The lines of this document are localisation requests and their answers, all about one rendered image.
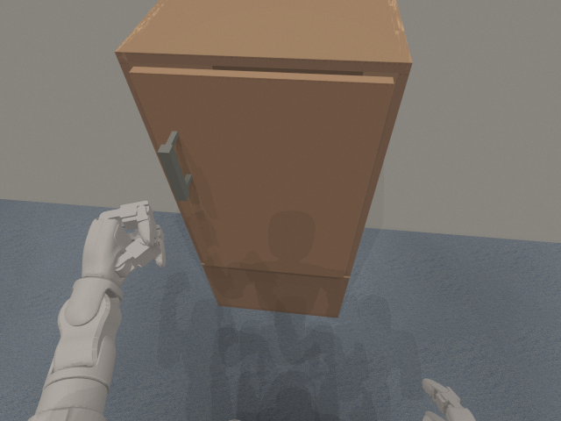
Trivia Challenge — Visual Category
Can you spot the left robot forearm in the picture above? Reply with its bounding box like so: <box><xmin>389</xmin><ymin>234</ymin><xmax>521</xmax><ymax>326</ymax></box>
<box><xmin>27</xmin><ymin>276</ymin><xmax>124</xmax><ymax>421</ymax></box>

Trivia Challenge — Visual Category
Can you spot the robot left hand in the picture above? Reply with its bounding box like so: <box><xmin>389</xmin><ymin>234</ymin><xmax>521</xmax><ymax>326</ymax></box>
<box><xmin>82</xmin><ymin>201</ymin><xmax>166</xmax><ymax>288</ymax></box>

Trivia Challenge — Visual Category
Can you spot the handle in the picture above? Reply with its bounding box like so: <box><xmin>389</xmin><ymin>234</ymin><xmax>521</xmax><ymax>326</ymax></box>
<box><xmin>158</xmin><ymin>131</ymin><xmax>193</xmax><ymax>201</ymax></box>

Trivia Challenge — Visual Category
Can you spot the cupboard door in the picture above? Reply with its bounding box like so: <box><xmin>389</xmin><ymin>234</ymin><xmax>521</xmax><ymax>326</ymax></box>
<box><xmin>129</xmin><ymin>67</ymin><xmax>394</xmax><ymax>278</ymax></box>

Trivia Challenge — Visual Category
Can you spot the robot right hand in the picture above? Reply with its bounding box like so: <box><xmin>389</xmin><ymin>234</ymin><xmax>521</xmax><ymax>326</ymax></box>
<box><xmin>422</xmin><ymin>378</ymin><xmax>476</xmax><ymax>421</ymax></box>

